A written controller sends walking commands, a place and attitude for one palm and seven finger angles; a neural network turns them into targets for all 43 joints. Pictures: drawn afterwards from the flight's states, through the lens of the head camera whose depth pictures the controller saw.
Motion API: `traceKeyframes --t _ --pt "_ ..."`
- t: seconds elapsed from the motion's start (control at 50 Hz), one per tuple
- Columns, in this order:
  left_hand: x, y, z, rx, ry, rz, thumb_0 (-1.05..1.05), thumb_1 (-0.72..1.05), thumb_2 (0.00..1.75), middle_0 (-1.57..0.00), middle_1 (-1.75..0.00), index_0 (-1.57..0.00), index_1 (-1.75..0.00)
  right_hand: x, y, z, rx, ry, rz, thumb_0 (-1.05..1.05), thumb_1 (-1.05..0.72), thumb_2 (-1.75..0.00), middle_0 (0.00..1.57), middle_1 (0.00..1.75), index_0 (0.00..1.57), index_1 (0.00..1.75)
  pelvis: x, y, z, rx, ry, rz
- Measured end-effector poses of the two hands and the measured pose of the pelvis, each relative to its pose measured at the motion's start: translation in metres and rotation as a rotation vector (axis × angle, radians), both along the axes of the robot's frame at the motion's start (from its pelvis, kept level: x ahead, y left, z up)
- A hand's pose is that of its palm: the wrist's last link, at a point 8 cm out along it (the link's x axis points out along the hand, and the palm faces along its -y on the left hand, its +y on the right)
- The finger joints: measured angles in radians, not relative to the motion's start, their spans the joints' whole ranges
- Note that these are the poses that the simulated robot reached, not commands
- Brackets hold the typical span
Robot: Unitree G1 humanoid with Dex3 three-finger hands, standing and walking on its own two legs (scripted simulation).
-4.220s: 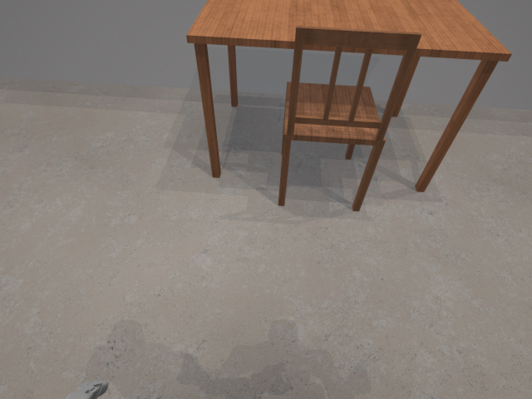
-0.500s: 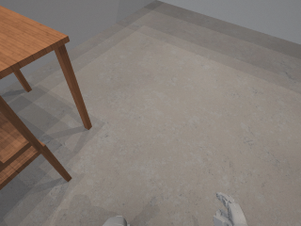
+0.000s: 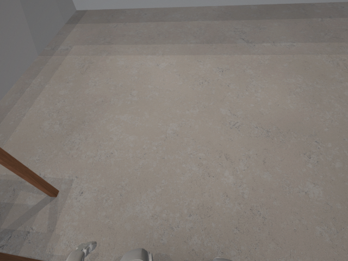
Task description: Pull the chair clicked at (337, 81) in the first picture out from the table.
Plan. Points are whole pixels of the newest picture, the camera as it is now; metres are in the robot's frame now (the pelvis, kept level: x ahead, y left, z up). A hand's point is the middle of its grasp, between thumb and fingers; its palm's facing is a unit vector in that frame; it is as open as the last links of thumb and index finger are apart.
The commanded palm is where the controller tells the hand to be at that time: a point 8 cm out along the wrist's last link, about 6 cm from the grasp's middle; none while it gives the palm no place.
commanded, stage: walk to a spot facing it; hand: left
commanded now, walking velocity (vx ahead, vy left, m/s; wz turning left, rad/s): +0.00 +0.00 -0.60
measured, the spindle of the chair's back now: out of the picture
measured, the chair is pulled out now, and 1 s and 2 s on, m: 0.00 0.00 0.00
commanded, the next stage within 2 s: turn to face it in 1.22 s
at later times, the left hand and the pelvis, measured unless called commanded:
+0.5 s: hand out of the picture +0.12 +0.23 -0.16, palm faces -0.22 -0.96 -0.18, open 7.4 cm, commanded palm none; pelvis -0.01 +0.04 +0.02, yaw -18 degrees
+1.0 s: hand (143, 258) +0.15 +0.10 -0.13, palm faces -0.53 -0.81 -0.26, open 7.4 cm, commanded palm none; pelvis -0.04 -0.01 +0.02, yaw -35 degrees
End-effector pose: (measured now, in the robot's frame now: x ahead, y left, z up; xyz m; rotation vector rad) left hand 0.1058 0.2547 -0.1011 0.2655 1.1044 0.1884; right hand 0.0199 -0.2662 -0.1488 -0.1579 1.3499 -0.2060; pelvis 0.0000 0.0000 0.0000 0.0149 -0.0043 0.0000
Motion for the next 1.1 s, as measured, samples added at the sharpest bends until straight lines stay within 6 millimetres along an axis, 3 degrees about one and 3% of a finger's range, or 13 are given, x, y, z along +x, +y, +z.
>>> traceKeyframes --t 0.2,0.3,0.36,0.52,0.62,0.7,0.82,0.86,0.96,1.1 --pt "0.019 -0.019 -0.004 -0.055 0.035 -0.1 0.0 0.91 0.9 -0.21 -0.3 -0.2 -0.3 0.02 0.011 0.027 -0.012 -0.118 -0.068 0.01 -0.91 -0.9 0.19 0.3 0.2 0.3 0.002 0.002 0.013 -0.002 0.015 -0.118" --pt "0.019 -0.009 -0.019 -0.091 0.056 -0.129 0.0 0.91 0.9 -0.21 -0.3 -0.2 -0.3 0.034 0.026 0.038 -0.048 -0.202 -0.089 0.01 -0.91 -0.9 0.19 0.3 0.2 0.3 -0.001 0.019 0.01 -0.018 0.016 -0.174" --pt "0.02 0.003 -0.031 -0.113 0.073 -0.144 0.0 0.91 0.9 -0.21 -0.3 -0.2 -0.3 0.032 0.038 0.044 -0.08 -0.246 -0.105 0.01 -0.91 -0.9 0.2 0.3 0.2 0.3 -0.005 0.032 0.005 -0.021 0.009 -0.212" --pt "0.019 0.022 -0.023 -0.107 0.145 -0.227 0.0 0.91 0.9 -0.2 -0.3 -0.2 -0.3 -0.011 0.056 0.061 -0.1 -0.22 -0.199 0.01 -0.91 -0.9 0.2 0.3 0.21 0.3 -0.009 0.046 0.019 -0.049 0.003 -0.329" --pt "0.023 0.016 -0.019 -0.077 0.188 -0.29 0.0 0.91 0.9 -0.2 -0.3 -0.2 -0.3 -0.048 0.057 0.055 -0.085 -0.188 -0.298 0.01 -0.91 -0.9 0.2 0.3 0.21 0.3 -0.013 0.044 0.02 -0.051 0.006 -0.401" --pt "0.037 -0.008 -0.017 -0.053 0.187 -0.374 0.0 0.91 0.9 -0.2 -0.3 -0.19 -0.3 -0.088 0.054 0.042 -0.058 -0.141 -0.389 0.01 -0.91 -0.9 0.2 0.3 0.21 0.3 -0.02 0.035 0.017 -0.04 0.008 -0.46" --pt "0.064 -0.066 -0.013 -0.013 0.082 -0.511 0.0 0.91 0.9 -0.2 -0.3 -0.19 -0.3 -0.158 0.04 0.006 -0.005 -0.056 -0.514 0.01 -0.91 -0.9 0.2 0.3 0.21 0.3 -0.037 0.01 -0.001 -0.014 0.01 -0.534" --pt "0.066 -0.082 -0.007 -0.012 0.05 -0.533 0.0 0.91 0.9 -0.2 -0.3 -0.2 -0.3 -0.174 0.037 0.002 0.003 -0.015 -0.539 0.01 -0.91 -0.9 0.2 0.3 0.2 0.3 -0.04 0.005 0.001 -0.015 0.007 -0.541" --pt "0.064 -0.105 0.005 -0.02 0.045 -0.566 0.0 0.91 0.9 -0.2 -0.3 -0.2 -0.3 -0.182 0.026 0.016 0.007 -0.021 -0.571 0.01 -0.91 -0.9 0.19 0.3 0.2 0.3 -0.042 -0.007 0.014 0.003 0.009 -0.591" --pt "0.053 -0.114 -0.001 -0.052 0.107 -0.602 0.0 0.91 0.9 -0.21 -0.3 -0.2 -0.3 -0.157 0.006 0.033 -0.039 -0.112 -0.587 0.01 -0.91 -0.9 0.19 0.3 0.2 0.3 -0.03 -0.017 0.021 -0.004 0.013 -0.648"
